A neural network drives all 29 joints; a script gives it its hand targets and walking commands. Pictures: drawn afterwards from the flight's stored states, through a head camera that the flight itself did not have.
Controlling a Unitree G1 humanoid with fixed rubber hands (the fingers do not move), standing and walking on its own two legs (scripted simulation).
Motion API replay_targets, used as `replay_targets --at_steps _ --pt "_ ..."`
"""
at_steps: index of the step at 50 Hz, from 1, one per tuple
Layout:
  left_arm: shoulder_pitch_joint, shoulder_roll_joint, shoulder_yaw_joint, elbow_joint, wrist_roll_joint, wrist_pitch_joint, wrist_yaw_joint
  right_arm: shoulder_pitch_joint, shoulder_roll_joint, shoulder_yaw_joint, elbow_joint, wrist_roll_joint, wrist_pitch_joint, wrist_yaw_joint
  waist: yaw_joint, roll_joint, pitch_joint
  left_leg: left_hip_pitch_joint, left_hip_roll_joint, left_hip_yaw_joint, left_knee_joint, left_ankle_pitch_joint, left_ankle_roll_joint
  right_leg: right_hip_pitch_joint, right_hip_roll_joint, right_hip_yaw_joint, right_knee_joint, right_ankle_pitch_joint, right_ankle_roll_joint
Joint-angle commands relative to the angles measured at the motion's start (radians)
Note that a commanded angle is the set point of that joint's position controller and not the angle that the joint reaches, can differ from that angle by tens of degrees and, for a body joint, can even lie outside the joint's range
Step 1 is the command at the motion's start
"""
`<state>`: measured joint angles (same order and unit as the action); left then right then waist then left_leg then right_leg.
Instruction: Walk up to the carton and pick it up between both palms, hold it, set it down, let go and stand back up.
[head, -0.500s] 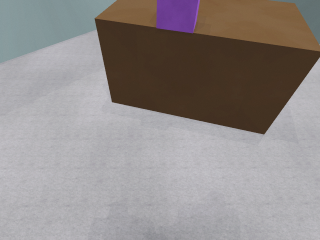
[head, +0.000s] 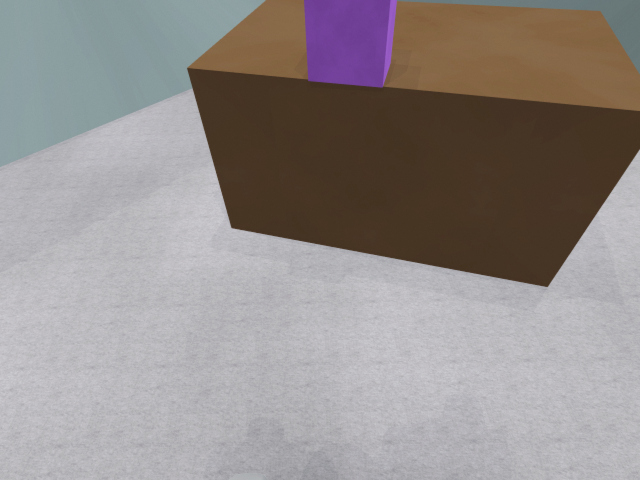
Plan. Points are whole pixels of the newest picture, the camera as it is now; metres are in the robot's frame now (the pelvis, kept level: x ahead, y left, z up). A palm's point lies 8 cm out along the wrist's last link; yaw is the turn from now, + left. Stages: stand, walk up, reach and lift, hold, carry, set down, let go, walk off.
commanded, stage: walk up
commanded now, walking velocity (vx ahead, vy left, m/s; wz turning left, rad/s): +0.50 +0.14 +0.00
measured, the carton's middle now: (351, 24) +1.24 -0.02 +0.09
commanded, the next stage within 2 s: none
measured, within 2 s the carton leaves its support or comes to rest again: neither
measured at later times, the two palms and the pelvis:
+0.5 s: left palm (127, 428) +0.22 +0.32 -0.16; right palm (440, 403) +0.28 -0.16 -0.13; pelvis +0.25 +0.08 -0.01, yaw +0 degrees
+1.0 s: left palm (225, 243) +0.59 +0.24 -0.13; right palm (460, 320) +0.44 -0.23 -0.16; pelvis +0.50 +0.00 -0.01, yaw +1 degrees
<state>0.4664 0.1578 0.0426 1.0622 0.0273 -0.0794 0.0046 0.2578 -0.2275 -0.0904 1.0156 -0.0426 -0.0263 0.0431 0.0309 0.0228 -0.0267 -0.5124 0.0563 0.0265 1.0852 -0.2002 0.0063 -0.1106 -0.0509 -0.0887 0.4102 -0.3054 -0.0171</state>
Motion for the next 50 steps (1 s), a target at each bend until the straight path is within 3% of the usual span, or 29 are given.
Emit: replay_targets --at_steps 1,5,9,10,11,13,15,16,17,18,19,20,22,23,25,29,36,37,38,39,40,42,44,45,46,47,48,49,50 --pt "0.076 0.081 0.006 -0.015 0.005 -0.029 -0.006 -0.015 0.003 0.009 -0.039 0.003 0.0 0.02 -0.009 -0.181 0.165 -0.263 0.06 0.001 0.085 0.102 -0.009 0.033 -0.212 0.213 -0.26 0.057 -0.009" --pt "0.189 0.081 -0.005 0.017 0.005 -0.034 -0.001 -0.152 0.006 0.021 -0.082 0.005 0.013 0.019 0.032 -0.186 0.186 -0.316 0.05 0.068 0.007 0.116 -0.038 0.085 -0.218 0.14 -0.228 0.423 -0.036" --pt "0.199 0.095 -0.009 0.023 0.004 -0.035 0.015 -0.305 0.019 0.039 -0.134 0.024 0.003 0.027 0.07 -0.221 0.207 -0.236 0.022 0.125 -0.294 0.155 -0.035 0.115 -0.212 0.085 -0.244 0.479 -0.044" --pt "0.17 0.06 -0.023 0.047 -0.007 -0.028 0.015 -0.336 0.037 0.046 -0.168 0.031 -0.006 0.025 0.03 -0.326 0.175 -0.076 0.011 0.137 -0.398 0.113 -0.02 0.052 -0.132 0.011 -0.265 0.319 -0.049" --pt "0.186 0.078 -0.018 0.053 -0.008 -0.025 0.015 -0.341 0.01 0.042 -0.166 0.026 -0.006 0.02 0.049 -0.334 0.183 0.013 -0.017 0.176 -0.429 0.071 -0.008 0.028 -0.16 0.024 -0.267 0.34 -0.069" --pt "0.182 0.121 -0.01 0.067 -0.005 -0.024 0.018 -0.267 -0.024 0.028 -0.142 0.017 -0.009 0.001 0.003 -0.267 0.176 0.111 -0.043 0.175 -0.486 0.015 0.026 0.076 -0.208 0.028 -0.152 0.581 -0.074" --pt "0.153 0.164 0.001 0.071 -0.01 -0.021 0.022 0.004 -0.049 0.005 -0.055 0.017 -0.034 -0.021 -0.132 -0.157 0.036 0.398 -0.081 0.184 -0.585 0.064 0.061 0.069 -0.195 -0.015 0.171 0.781 -0.044" --pt "0.146 0.155 -0.001 0.059 -0.009 -0.02 0.022 0.167 -0.099 -0.012 -0.019 0.002 -0.05 -0.033 -0.202 -0.117 -0.077 0.66 0.054 0.053 -0.552 -0.008 0.074 -0.126 -0.167 -0.012 0.414 0.507 -0.034" --pt "0.219 -0.005 -0.029 0.017 -0.032 -0.019 0.012 0.261 -0.236 -0.034 -0.013 -0.015 -0.056 -0.039 -0.158 0.19 -0.243 0.929 0.4 -0.417 -0.647 -0.154 0.139 -0.437 -0.033 -0.017 0.773 -0.19 0.002" --pt "0.192 0.047 -0.007 0.021 -0.04 -0.024 0.009 0.289 -0.261 -0.044 0.011 0.023 -0.045 -0.03 -0.178 0.195 -0.329 0.87 0.452 -0.67 -0.815 -0.09 0.206 -0.48 0.009 0.122 0.922 -0.184 -0.007" --pt "0.169 0.101 0.02 0.028 -0.039 -0.01 0.007 0.213 -0.233 -0.031 0.0 0.024 -0.042 -0.037 -0.11 0.019 -0.211 0.752 0.481 -0.656 -0.817 -0.034 0.16 -0.504 -0.046 0.151 0.966 -0.106 0.004" --pt "0.11 0.051 0.01 0.023 -0.021 -0.006 0.005 0.12 -0.157 -0.012 -0.014 0.023 -0.052 -0.037 -0.08 -0.025 -0.07 0.566 0.427 -0.502 -0.811 0.08 0.139 -0.483 -0.079 0.132 0.943 -0.022 0.013" --pt "0.028 0.029 0.017 0.003 0.006 0.012 -0.004 0.046 -0.045 0.02 -0.013 0.022 -0.061 -0.039 -0.035 0.051 0.027 0.355 0.282 -0.252 -0.846 0.097 0.085 -0.426 -0.117 0.122 0.87 0.073 0.009" --pt "0.055 0.016 0.017 0.003 0.002 0.027 -0.014 0.048 -0.035 0.028 -0.014 0.02 -0.065 -0.041 -0.017 0.118 0.029 0.314 0.28 -0.205 -0.857 0.093 0.088 -0.392 -0.114 0.113 0.841 0.082 0.004" --pt "0.035 0.02 0.02 -0.002 0.003 0.055 -0.022 0.092 -0.02 0.036 -0.004 0.019 -0.073 -0.038 -0.006 0.115 0.079 0.266 0.253 -0.142 -0.879 0.131 0.084 -0.391 -0.102 0.094 0.795 0.096 0.007" --pt "-0.112 0.048 0.026 -0.057 0.009 0.078 -0.045 0.189 -0.042 0.04 0.018 0.017 -0.077 -0.044 -0.018 0.127 0.147 0.29 0.228 -0.073 -0.92 0.133 0.074 -0.517 -0.103 0.06 0.669 0.225 0.027" --pt "-0.397 0.051 0.013 -0.155 -0.007 0.058 -0.076 0.308 -0.069 0.037 0.031 0.025 -0.08 -0.063 -0.095 0.109 0.198 0.416 0.241 -0.029 -0.95 0.16 0.085 -0.565 -0.079 -0.005 0.302 0.359 0.065" --pt "-0.443 0.028 0.005 -0.179 -0.016 0.049 -0.071 0.276 -0.017 0.053 0.041 0.033 -0.079 -0.059 -0.072 0.219 0.16 0.367 0.158 0.056 -0.959 0.05 0.082 -0.439 -0.066 -0.027 0.232 0.341 0.064" --pt "-0.46 0.076 0.013 -0.169 -0.011 0.054 -0.076 0.32 -0.082 0.031 0.032 0.024 -0.08 -0.066 -0.129 0.112 0.213 0.394 0.243 -0.01 -0.962 0.135 0.094 -0.473 -0.049 -0.061 0.231 0.328 0.06" --pt "-0.487 0.05 0.009 -0.192 -0.012 0.046 -0.067 0.306 -0.042 0.045 0.052 0.023 -0.079 -0.06 -0.091 0.202 0.18 0.401 0.186 0.047 -0.95 0.067 0.088 -0.399 -0.059 -0.034 0.185 0.281 0.051" --pt "-0.484 0.073 0.013 -0.188 -0.006 0.042 -0.062 0.31 -0.047 0.041 0.053 0.024 -0.077 -0.058 -0.104 0.194 0.18 0.408 0.199 0.038 -0.937 0.069 0.094 -0.355 -0.04 -0.058 0.173 0.234 0.04" --pt "-0.412 0.094 0.025 -0.17 0.006 0.029 -0.049 0.298 -0.093 0.026 0.06 0.018 -0.07 -0.062 -0.057 0.14 0.178 0.443 0.235 0.03 -0.831 0.203 0.093 -0.27 -0.025 -0.054 0.124 0.123 0.009" --pt "-0.12 0.138 0.054 -0.068 0.012 0.003 -0.026 0.299 -0.083 0.029 0.063 0.01 -0.063 -0.06 0.062 0.005 0.018 0.376 0.175 0.096 -0.45 0.376 0.064 0.072 0.004 -0.072 0.071 0.103 -0.024" --pt "0.057 0.247 0.079 -0.051 0.026 -0.009 -0.01 0.326 0.0 0.052 0.024 0.03 -0.063 -0.053 0.117 -0.187 -0.149 0.118 0.109 0.13 -0.109 0.069 0.022 0.364 -0.274 0.256 0.032 -0.037 -0.088" --pt "0.139 0.354 0.103 -0.038 0.001 0.005 -0.013 0.376 -0.016 0.03 0.041 0.059 -0.058 -0.053 0.128 -0.236 -0.257 -0.058 -0.051 0.051 0.128 -0.35 -0.006 0.417 -0.524 0.808 -0.184 -0.087 -0.141" --pt "0.021 0.339 0.091 -0.048 -0.011 0.009 -0.015 0.325 -0.025 0.021 0.04 0.045 -0.043 -0.052 0.05 -0.117 -0.142 -0.062 0.034 -0.07 0.208 -0.269 -0.006 0.264 -0.495 0.717 -0.204 -0.026 -0.107" --pt "-0.077 0.257 0.069 -0.067 -0.009 0.002 -0.016 0.264 0.01 0.027 0.034 0.037 -0.042 -0.044 0.025 -0.095 -0.02 -0.047 0.058 -0.062 0.205 -0.178 -0.006 0.114 -0.431 0.547 -0.174 0.073 -0.087" --pt "-0.122 0.192 0.05 -0.071 -0.002 -0.007 -0.018 0.231 0.033 0.028 0.036 0.031 -0.043 -0.042 0.004 -0.102 0.043 -0.015 0.086 -0.059 0.158 -0.106 -0.001 0.021 -0.359 0.382 -0.154 0.275 -0.053" --pt "-0.157 0.129 0.032 -0.069 -0.007 -0.008 -0.015 0.196 0.022 0.021 0.025 0.023 -0.034 -0.039 -0.015 -0.16 0.052 0.003 0.098 -0.041 0.109 -0.065 0.003 -0.018 -0.271 0.254 -0.163 0.312 -0.019"
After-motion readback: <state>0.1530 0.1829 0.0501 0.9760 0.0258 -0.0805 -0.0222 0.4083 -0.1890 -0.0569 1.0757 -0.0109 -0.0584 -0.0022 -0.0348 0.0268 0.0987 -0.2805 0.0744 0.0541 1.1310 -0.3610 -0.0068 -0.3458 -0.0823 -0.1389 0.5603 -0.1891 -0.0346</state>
